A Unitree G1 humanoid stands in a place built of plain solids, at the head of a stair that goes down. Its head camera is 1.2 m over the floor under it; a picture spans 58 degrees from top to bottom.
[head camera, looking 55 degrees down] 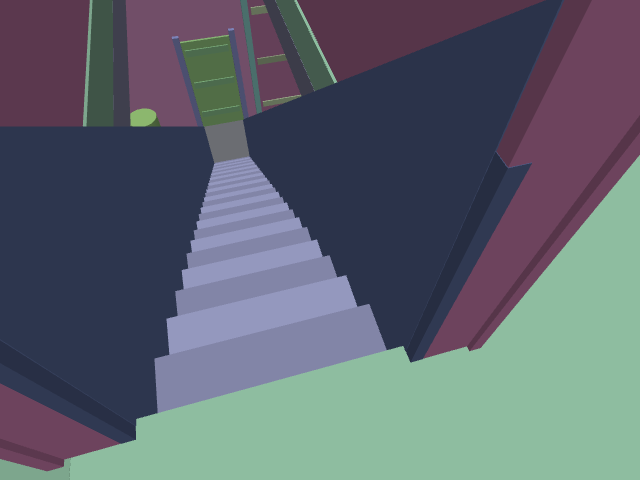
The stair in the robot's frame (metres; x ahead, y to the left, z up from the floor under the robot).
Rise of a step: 0.20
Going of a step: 0.24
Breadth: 0.83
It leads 15 degrees to the left of straight ahead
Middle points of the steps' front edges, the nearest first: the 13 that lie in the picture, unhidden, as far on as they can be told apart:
0.37 0.12 0.00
0.60 0.19 -0.20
0.83 0.25 -0.39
1.07 0.31 -0.59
1.30 0.38 -0.79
1.53 0.44 -0.98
1.76 0.51 -1.18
1.99 0.57 -1.38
2.23 0.64 -1.57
2.46 0.70 -1.77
2.69 0.77 -1.97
2.92 0.83 -2.17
3.16 0.89 -2.36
